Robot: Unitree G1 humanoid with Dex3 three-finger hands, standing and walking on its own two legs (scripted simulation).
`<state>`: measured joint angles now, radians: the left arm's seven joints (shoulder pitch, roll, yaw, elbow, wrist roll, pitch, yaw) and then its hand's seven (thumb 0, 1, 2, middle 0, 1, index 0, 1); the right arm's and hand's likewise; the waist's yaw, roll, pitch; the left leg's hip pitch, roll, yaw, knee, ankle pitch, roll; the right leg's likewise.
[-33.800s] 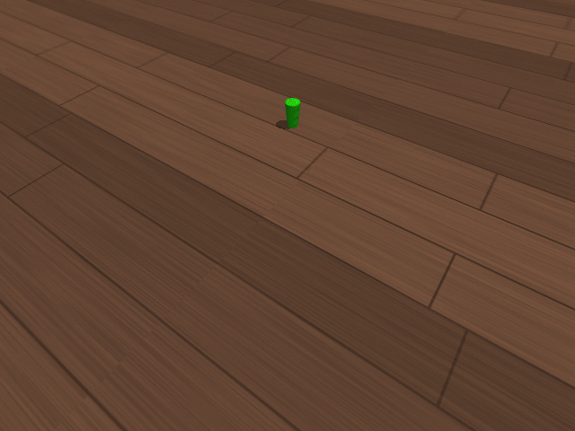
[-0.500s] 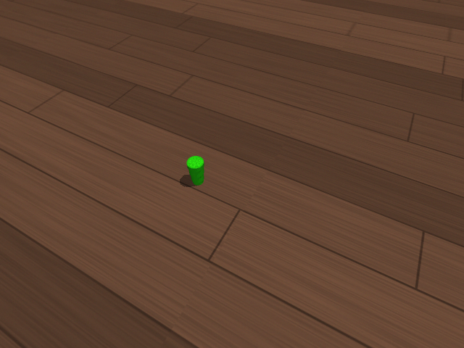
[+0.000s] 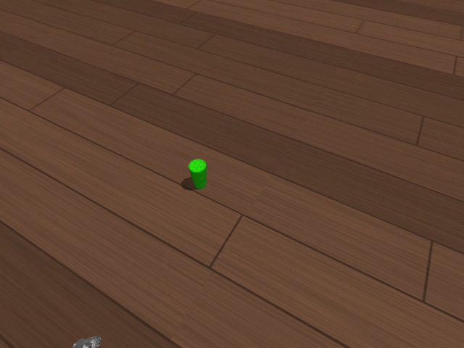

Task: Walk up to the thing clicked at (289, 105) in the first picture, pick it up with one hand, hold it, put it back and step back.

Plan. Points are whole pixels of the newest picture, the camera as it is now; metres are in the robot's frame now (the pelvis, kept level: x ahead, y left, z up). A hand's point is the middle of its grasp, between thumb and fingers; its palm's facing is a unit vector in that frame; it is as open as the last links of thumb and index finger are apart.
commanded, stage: step back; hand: left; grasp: from the side
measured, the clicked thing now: (198, 175) +0.98 +0.21 -0.69
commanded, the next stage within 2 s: stand in 0.08 s
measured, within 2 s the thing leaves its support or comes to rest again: neither
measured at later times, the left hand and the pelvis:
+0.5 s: hand out of the picture +0.09 +0.26 -0.14, palm faces -0.02 -0.94 -0.33, open 7.4 cm; pelvis +0.00 +0.01 +0.02, yaw -1 degrees
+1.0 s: hand out of the picture +0.04 +0.25 -0.14, palm faces -0.04 -0.94 -0.34, open 7.4 cm; pelvis -0.02 +0.00 +0.02, yaw +0 degrees
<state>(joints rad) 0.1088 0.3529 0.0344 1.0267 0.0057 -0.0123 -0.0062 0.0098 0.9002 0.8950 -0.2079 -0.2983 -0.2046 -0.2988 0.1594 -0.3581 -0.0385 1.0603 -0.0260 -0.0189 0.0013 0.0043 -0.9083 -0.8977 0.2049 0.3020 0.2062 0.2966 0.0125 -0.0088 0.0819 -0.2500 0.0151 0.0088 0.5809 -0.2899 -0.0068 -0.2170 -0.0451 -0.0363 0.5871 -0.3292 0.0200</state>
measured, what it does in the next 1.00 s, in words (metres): stands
